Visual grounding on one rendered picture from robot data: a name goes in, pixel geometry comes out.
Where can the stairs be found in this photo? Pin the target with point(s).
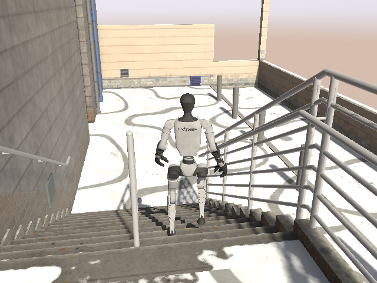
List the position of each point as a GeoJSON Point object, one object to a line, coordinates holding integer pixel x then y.
{"type": "Point", "coordinates": [113, 229]}

